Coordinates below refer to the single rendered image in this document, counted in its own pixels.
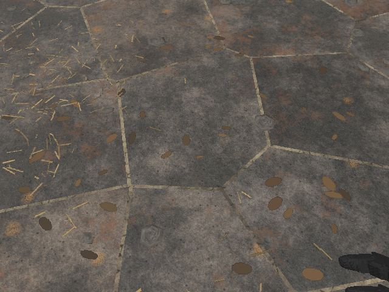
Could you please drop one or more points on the robot right hand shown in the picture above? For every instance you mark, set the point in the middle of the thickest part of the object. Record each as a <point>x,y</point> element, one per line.
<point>376,264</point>

